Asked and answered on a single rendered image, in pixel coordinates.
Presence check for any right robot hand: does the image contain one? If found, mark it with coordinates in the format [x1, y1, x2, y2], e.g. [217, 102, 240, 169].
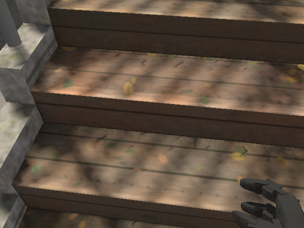
[232, 178, 304, 228]

